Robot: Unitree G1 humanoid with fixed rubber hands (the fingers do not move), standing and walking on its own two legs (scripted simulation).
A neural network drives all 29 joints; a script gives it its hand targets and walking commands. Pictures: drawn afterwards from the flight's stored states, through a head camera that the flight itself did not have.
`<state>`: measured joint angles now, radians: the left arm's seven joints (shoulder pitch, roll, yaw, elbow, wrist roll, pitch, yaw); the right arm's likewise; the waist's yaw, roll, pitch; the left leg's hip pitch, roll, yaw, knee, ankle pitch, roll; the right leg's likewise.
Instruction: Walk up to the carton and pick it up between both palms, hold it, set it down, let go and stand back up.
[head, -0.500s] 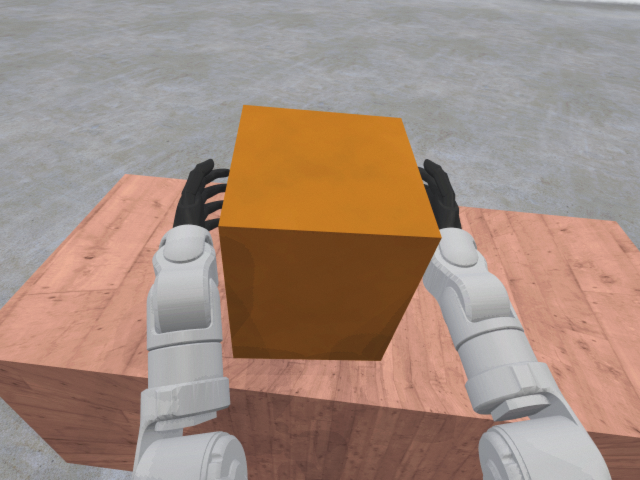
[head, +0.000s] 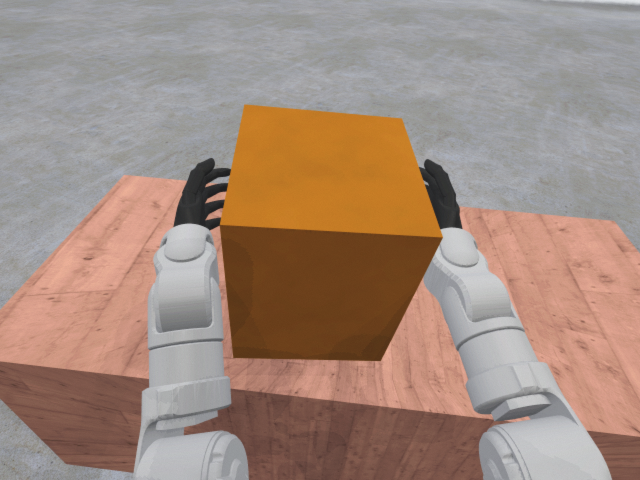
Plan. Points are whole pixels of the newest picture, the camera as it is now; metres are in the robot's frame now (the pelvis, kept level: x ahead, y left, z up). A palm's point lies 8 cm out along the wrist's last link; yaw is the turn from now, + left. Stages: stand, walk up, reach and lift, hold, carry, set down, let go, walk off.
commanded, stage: hold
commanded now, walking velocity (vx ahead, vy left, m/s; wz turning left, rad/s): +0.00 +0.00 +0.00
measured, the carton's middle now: (316, 239) +0.39 +0.01 +0.14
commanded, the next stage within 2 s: set down in 1.44 s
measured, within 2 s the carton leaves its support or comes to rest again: neither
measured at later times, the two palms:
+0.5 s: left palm (193, 226) +0.36 +0.15 +0.19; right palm (439, 225) +0.36 -0.14 +0.18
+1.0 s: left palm (192, 228) +0.36 +0.15 +0.19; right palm (439, 226) +0.36 -0.14 +0.19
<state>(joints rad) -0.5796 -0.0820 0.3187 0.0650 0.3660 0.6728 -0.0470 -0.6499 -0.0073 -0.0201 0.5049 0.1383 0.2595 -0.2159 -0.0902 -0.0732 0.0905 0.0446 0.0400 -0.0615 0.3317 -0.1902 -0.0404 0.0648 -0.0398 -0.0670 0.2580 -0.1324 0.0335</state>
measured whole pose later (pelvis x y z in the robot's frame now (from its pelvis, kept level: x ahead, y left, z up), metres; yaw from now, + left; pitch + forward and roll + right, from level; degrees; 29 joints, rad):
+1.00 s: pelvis +0.00 +0.00 +0.00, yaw +0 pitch -11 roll -1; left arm -0.57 -0.08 0.32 0.06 0.36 0.67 -0.05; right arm -0.64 -0.01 -0.01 0.49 0.14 0.26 -0.22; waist -0.09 -0.07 0.09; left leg 0.04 0.04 -0.06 0.33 -0.19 -0.04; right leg 0.06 -0.04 -0.07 0.26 -0.13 0.03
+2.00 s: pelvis +0.01 +0.00 +0.00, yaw +0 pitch -10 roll -1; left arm -0.54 -0.12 0.35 0.22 0.41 0.42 -0.09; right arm -0.58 0.06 -0.15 0.59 -0.05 -0.04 -0.16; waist -0.04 -0.08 0.10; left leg 0.06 0.03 -0.06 0.31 -0.20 -0.04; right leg 0.07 -0.05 -0.07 0.24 -0.15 0.04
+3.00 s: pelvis +0.02 +0.00 +0.00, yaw -3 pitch -1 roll -1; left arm -0.61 -0.09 0.43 0.77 0.35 0.00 0.01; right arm -0.65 0.07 -0.39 0.93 -0.24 -0.31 -0.10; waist 0.01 -0.06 0.06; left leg -0.08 0.05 -0.01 0.28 -0.17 -0.04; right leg -0.09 -0.03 -0.03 0.22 -0.11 0.03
